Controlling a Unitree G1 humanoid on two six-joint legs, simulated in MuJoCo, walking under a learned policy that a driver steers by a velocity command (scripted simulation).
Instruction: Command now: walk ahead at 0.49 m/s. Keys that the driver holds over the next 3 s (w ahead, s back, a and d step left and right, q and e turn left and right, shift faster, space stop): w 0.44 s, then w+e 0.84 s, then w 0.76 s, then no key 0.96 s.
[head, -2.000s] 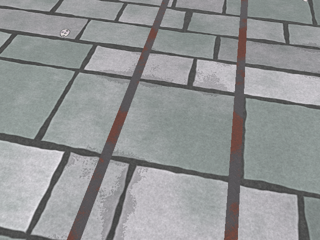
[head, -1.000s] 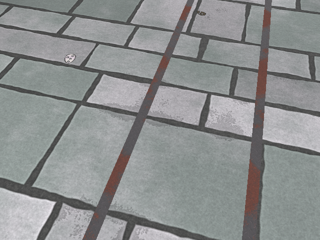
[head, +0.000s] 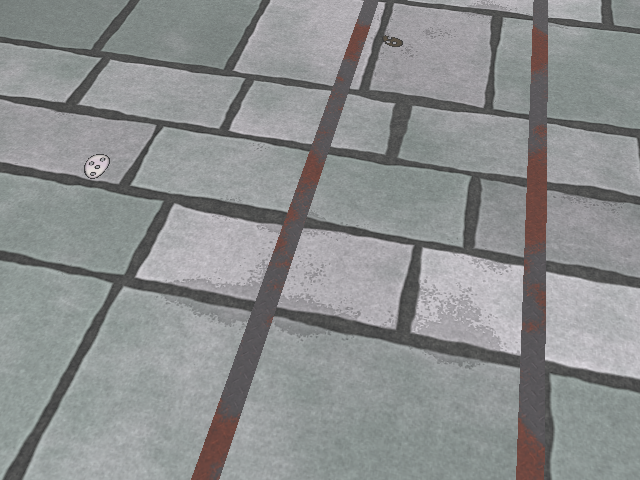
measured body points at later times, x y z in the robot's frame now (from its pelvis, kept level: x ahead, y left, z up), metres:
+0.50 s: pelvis +0.29 +0.05 +0.00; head +0.33 +0.06 +0.44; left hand +0.25 +0.32 -0.15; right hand +0.49 -0.19 -0.10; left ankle +0.41 +0.15 -0.73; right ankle +0.11 -0.09 -0.69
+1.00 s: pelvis +0.57 +0.02 +0.00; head +0.60 +0.01 +0.44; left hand +0.81 +0.20 -0.11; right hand +0.50 -0.25 -0.15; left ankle +0.41 +0.15 -0.72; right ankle +0.68 -0.10 -0.72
